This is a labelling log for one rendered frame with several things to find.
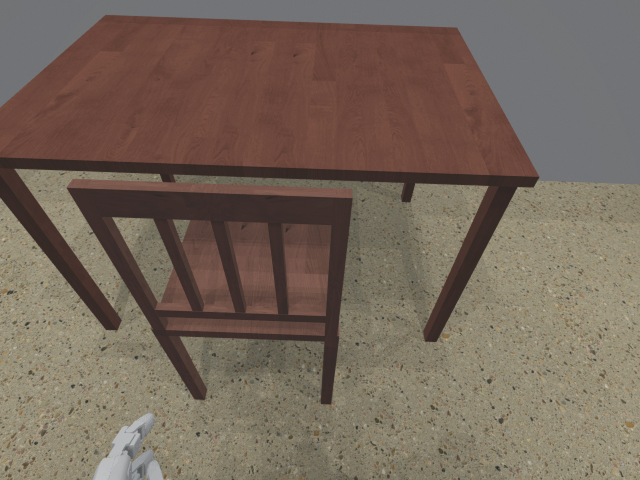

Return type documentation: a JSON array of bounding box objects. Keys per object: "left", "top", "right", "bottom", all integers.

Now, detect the robot left hand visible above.
[{"left": 92, "top": 413, "right": 169, "bottom": 480}]

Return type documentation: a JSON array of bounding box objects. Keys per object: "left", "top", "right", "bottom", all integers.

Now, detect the table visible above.
[{"left": 0, "top": 15, "right": 539, "bottom": 342}]

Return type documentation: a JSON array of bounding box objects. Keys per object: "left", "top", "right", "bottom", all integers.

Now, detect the chair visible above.
[{"left": 67, "top": 179, "right": 353, "bottom": 405}]

